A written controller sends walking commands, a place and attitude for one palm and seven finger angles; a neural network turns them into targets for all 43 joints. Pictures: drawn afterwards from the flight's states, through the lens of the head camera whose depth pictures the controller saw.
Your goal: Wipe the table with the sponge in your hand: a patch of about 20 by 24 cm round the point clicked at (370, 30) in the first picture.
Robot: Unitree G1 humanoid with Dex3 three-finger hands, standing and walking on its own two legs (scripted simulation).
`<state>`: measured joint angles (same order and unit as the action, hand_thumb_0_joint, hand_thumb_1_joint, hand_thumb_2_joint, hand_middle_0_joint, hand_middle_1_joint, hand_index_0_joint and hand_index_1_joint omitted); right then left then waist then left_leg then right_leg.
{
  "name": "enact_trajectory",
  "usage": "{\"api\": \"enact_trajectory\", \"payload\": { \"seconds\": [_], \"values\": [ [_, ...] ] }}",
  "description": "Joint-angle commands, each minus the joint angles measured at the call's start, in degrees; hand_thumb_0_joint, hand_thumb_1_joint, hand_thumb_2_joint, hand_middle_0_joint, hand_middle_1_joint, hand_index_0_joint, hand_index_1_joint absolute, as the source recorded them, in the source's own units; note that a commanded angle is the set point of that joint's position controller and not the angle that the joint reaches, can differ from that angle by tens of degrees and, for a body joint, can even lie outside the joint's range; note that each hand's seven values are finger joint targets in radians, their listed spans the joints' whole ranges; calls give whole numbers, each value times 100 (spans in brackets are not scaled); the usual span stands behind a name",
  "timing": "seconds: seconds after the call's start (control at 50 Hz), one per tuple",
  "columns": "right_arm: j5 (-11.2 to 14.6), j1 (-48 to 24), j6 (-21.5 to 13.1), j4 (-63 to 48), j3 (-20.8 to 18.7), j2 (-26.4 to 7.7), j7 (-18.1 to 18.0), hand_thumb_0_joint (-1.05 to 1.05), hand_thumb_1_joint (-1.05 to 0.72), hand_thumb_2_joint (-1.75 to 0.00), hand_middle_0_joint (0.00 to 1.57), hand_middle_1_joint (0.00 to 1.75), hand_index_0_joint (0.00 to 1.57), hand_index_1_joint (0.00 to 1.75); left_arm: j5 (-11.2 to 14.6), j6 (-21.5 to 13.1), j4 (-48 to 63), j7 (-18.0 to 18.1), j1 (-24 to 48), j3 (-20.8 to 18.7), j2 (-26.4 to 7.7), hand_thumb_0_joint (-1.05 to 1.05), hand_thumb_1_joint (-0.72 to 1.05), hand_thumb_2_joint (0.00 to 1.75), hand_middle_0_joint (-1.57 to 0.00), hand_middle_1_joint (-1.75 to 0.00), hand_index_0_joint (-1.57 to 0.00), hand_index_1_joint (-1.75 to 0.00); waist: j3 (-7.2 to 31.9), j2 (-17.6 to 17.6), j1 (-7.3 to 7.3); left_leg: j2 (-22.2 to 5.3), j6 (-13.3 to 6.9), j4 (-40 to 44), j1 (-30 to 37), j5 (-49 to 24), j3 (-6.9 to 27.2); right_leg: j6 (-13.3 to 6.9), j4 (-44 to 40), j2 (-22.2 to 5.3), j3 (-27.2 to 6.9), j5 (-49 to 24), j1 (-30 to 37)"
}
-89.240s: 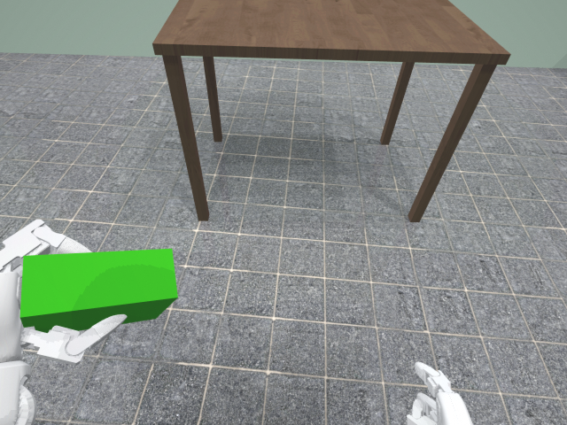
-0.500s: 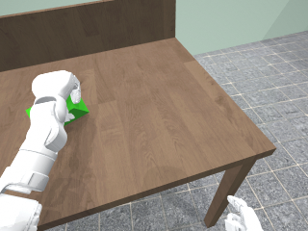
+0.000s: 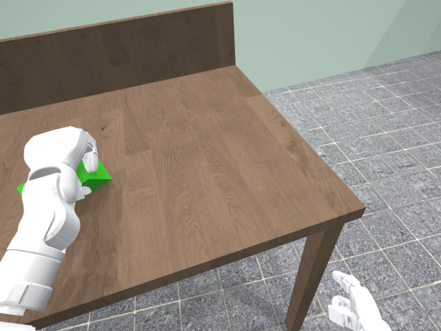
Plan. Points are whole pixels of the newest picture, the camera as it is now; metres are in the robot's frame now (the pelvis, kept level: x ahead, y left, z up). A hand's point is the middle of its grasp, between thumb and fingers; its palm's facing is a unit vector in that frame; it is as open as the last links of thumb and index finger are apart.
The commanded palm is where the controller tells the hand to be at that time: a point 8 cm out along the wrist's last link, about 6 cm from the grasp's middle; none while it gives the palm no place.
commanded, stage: wipe back along the first lane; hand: left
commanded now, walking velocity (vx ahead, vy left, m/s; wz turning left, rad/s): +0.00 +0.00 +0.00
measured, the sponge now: (76, 183) +0.34 +0.34 +0.11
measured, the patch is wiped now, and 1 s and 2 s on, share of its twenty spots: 0.90 0.90 0.90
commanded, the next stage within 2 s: lift the sponge slowly off the table in 0.84 s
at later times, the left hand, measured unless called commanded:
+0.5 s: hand (76, 188) +0.29 +0.28 +0.16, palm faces +0.12 -0.01 -0.99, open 6.5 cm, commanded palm +0.24 +0.27 +0.18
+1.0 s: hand (63, 206) +0.25 +0.28 +0.16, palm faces +0.24 -0.09 -0.97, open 6.5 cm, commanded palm +0.20 +0.26 +0.19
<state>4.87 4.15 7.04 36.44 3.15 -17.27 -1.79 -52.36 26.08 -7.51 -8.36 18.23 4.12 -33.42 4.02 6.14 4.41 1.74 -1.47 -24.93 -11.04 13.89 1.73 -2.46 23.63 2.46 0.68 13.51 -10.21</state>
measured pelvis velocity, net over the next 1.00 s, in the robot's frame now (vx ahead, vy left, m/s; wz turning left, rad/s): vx -0.01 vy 0.01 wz -0.02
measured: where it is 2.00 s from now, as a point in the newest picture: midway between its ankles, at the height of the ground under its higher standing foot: outside the picture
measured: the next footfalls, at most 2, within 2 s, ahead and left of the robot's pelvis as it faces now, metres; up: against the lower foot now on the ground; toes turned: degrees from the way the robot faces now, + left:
none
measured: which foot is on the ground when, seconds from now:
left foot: down 0.00-1.00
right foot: down 0.00-1.00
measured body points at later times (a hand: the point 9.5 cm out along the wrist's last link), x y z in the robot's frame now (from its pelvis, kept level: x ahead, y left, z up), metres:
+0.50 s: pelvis -0.01 -0.01 -0.01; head -0.03 -0.06 +0.44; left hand +0.28 +0.28 +0.21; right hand +0.21 -0.23 -0.10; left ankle -0.01 +0.11 -0.74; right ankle -0.01 -0.09 -0.74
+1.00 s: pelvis -0.01 +0.01 -0.01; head -0.04 -0.03 +0.44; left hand +0.23 +0.28 +0.21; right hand +0.23 -0.19 -0.08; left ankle -0.01 +0.11 -0.74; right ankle -0.01 -0.09 -0.74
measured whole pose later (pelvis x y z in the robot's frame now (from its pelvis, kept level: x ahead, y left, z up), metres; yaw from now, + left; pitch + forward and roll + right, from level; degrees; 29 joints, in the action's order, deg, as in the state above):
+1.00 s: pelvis -0.01 +0.01 -0.01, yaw -1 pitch -1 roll -1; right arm 5.2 2.6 6.6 33.6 4.1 -15.5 -1.9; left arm -50.6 31.6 17.9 -2.8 -1.9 2.1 -29.8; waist 4.5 6.5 6.2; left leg 1.9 -2.1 -30.0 -13.0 16.0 0.4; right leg -1.7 28.7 2.4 -0.5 15.2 -12.5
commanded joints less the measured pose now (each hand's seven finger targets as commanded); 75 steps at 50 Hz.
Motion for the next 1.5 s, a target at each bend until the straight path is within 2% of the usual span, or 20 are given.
{"api": "enact_trajectory", "payload": {
  "seconds": [0.0,0.1,0.16,0.24,0.26,0.34,0.4,0.56,0.74,0.8,0.9,1.04,1.06,1.1,1.16,1.2,1.34,1.38,1.44,1.48],
  "values": [
    [15,-1100,-279,-1002,-189,-565,-68,0,-90,-90,20,30,20,30,123,98,350,-283,770,-465,-1027,0,10,130,-120,-160,-120,-160,724,-691,8,14,-156,26,-25,-1393,-51,-123,-156,-174,-196,-1662,464],
    [17,-1111,-329,-1073,-189,-533,-92,0,-90,-90,20,30,20,30,219,-14,582,-306,547,-428,-898,0,10,130,-120,-160,-120,-160,852,-690,9,20,-169,-65,-20,-1257,-56,-94,-122,-188,-223,-1567,445],
    [-8,-1096,-340,-1083,-191,-540,-111,0,-90,-90,20,30,20,30,317,-90,606,-255,179,-744,-1109,0,10,130,-120,-160,-120,-160,885,-969,74,26,-177,-152,-112,-1235,-79,-68,-55,-201,-302,-1704,563],
    [17,-1257,-361,-1162,-194,-508,-87,0,-90,-90,20,30,20,30,425,-92,965,-188,-205,-741,-950,0,10,130,-120,-160,-120,-160,762,-832,118,21,-163,-151,-133,-1190,-52,-66,-60,-180,-383,-1628,442],
    [3,-1169,-363,-1172,-185,-500,-96,0,-90,-90,20,30,20,30,438,-65,965,-173,-227,-514,-719,0,10,130,-120,-160,-120,-160,677,-851,72,13,-171,-176,-154,-1175,-104,-33,-47,-210,-272,-1598,393],
    [22,-1287,-358,-1149,-205,-530,-88,0,-90,-90,20,30,20,30,421,59,1080,-98,-495,-735,-939,0,10,130,-120,-160,-120,-160,561,-885,102,18,-155,-199,-229,-1036,-67,-43,-62,-173,-491,-1464,312],
    [24,-1217,-336,-1132,-193,-536,-110,0,-90,-90,20,30,20,30,414,188,1023,-80,-451,-548,-799,0,10,130,-120,-160,-120,-160,474,-972,53,10,-154,-208,-298,-933,-103,8,-57,-196,-373,-1308,234],
    [20,-1379,-353,-1251,-168,-483,-77,0,-90,-90,20,30,20,30,493,380,1545,-52,-1053,-646,-781,0,10,130,-120,-160,-120,-160,726,-836,197,-7,-140,-266,-324,-978,-64,-21,100,-193,-365,-1215,355],
    [44,-1574,-358,-1358,-130,-427,-17,0,-90,-90,20,30,20,30,556,554,2324,-16,-1573,-643,-626,0,10,130,-120,-160,-120,-160,512,-792,234,-64,-128,-184,-273,-922,35,-62,87,-101,-374,-952,111],
    [40,-1480,-337,-1349,-105,-414,-27,0,-90,-90,20,30,20,30,571,597,2358,24,-1621,-407,-349,0,10,130,-120,-160,-120,-160,294,-838,183,-99,-115,-123,-326,-785,21,-35,60,-107,-178,-723,-37],
    [37,-1500,-389,-1396,-103,-367,-20,0,-90,-90,20,30,20,30,547,605,2751,151,-1847,-193,-10,0,10,130,-120,-160,-120,-160,406,-689,197,-118,-113,-94,-187,-834,44,-76,83,-66,-128,-707,-33],
    [31,-1671,-460,-1381,-72,-328,-71,0,-90,-90,20,30,20,30,474,630,3213,375,-1363,-459,-342,0,10,130,-120,-160,-120,-160,514,-566,215,-148,-82,-11,-56,-883,164,-167,96,7,-240,-647,-5],
    [21,-1584,-492,-1446,-49,-303,-81,0,-90,-90,20,30,20,30,496,632,3319,379,-1185,-221,-134,0,10,130,-120,-160,-120,-160,581,-464,212,-129,-95,-24,-57,-956,140,-150,122,-47,-100,-686,44],
    [14,-1543,-501,-1332,-69,-323,-80,0,-90,-90,20,30,20,30,510,634,3147,396,-1219,-202,-88,0,10,130,-120,-160,-120,-160,406,-495,178,-162,-70,29,-60,-895,156,-146,70,-26,-65,-622,-41],
    [0,-1599,-581,-1447,-59,-270,-83,0,-90,-90,20,30,20,30,484,619,3590,424,-1141,-229,-163,0,10,130,-120,-160,-120,-160,733,-438,262,-134,-93,1,37,-1081,170,-178,141,-37,-98,-774,177],
    [-9,-1561,-566,-1330,-76,-306,-75,0,-90,-90,20,30,20,30,495,626,3425,420,-1227,-233,-133,0,10,130,-120,-160,-120,-160,637,-538,222,-160,-73,18,58,-1173,181,-172,119,-27,-76,-893,146],
    [-9,-1722,-611,-1324,-48,-299,-98,0,-90,-90,20,30,20,30,443,662,3701,456,-957,-620,-627,0,10,130,-120,-160,-120,-160,716,-411,286,-140,-62,69,105,-1179,218,-233,93,10,-330,-906,269],
    [-9,-1642,-637,-1341,-43,-243,-97,0,-90,-90,20,30,20,30,487,653,3700,444,-848,-354,-365,0,10,130,-120,-160,-120,-160,691,-474,256,-122,-67,42,122,-1280,174,-193,86,-48,-188,-944,247],
    [-1,-1777,-635,-1288,-25,-285,-133,0,-90,-90,20,30,20,30,434,682,3679,448,-542,-615,-716,0,10,130,-120,-160,-120,-160,668,-313,263,-128,-55,126,134,-1068,232,-243,12,11,-364,-718,222],
    [-22,-1680,-677,-1291,-45,-252,-125,0,-90,-90,20,30,20,30,433,642,3733,445,-561,-496,-602,0,10,130,-120,-160,-120,-160,801,-333,276,-97,-62,48,177,-1298,182,-222,56,-46,-268,-924,306]
  ]
}}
